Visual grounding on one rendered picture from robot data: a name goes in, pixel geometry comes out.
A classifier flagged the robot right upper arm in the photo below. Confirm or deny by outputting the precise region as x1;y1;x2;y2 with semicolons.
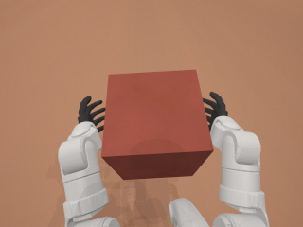
212;213;266;227

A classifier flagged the robot right thigh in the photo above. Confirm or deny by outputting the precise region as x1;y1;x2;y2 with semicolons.
168;198;209;227

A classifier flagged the left robot forearm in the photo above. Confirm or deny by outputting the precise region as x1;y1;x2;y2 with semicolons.
58;121;109;227

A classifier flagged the robot left hand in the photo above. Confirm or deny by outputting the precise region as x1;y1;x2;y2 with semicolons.
78;96;106;133

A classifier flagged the carton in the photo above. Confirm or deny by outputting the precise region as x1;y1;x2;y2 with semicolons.
101;69;214;180

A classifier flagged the robot left upper arm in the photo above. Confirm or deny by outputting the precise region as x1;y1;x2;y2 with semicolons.
74;216;120;227

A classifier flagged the robot right hand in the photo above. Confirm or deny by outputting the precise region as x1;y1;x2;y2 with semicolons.
203;92;228;132

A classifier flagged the right robot forearm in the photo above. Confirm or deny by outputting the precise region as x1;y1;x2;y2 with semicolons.
210;115;270;227

